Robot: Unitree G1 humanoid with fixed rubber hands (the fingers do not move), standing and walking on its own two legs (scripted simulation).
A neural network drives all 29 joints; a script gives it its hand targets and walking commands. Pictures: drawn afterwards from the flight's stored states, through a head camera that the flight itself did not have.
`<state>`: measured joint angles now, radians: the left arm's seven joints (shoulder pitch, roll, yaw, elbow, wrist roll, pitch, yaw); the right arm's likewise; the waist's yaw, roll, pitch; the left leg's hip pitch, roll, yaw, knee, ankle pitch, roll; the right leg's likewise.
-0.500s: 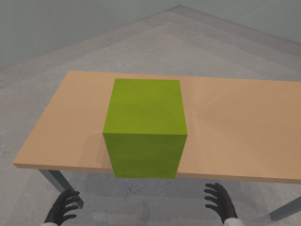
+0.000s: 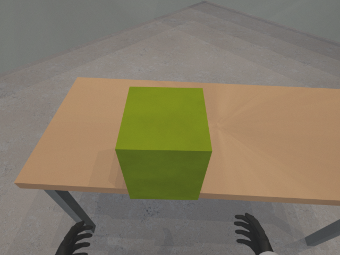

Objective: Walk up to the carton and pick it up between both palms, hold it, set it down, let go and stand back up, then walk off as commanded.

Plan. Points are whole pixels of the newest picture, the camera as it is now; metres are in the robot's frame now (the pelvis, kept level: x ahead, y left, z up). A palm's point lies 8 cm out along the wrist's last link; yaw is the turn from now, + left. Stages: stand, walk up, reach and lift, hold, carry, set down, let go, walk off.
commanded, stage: let go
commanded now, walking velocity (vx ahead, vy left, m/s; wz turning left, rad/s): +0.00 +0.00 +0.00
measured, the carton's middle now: (165, 145) +0.40 +0.01 +0.00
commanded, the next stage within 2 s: stand in 0.36 s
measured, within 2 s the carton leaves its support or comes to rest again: neither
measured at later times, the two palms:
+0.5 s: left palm out of the picture +0.14 +0.25 -0.08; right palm out of the picture +0.13 -0.26 -0.08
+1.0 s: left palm out of the picture +0.10 +0.27 -0.10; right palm out of the picture +0.10 -0.27 -0.08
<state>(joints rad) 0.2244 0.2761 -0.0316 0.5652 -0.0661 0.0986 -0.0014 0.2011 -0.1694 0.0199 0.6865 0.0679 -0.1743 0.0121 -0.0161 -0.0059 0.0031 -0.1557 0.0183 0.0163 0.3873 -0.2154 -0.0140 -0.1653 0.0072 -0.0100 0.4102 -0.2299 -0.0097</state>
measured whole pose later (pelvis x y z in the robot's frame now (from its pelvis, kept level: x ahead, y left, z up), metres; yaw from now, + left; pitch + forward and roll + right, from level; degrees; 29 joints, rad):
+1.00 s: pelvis -0.01 +0.01 +0.00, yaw +0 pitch -2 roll -1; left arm 0.26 0.29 -0.03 0.71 0.00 0.00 -0.01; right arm 0.24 -0.35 0.01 0.69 0.04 -0.01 0.01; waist -0.02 0.01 0.00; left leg -0.18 0.02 0.02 0.44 -0.23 -0.01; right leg -0.16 0.01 -0.01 0.41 -0.21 -0.01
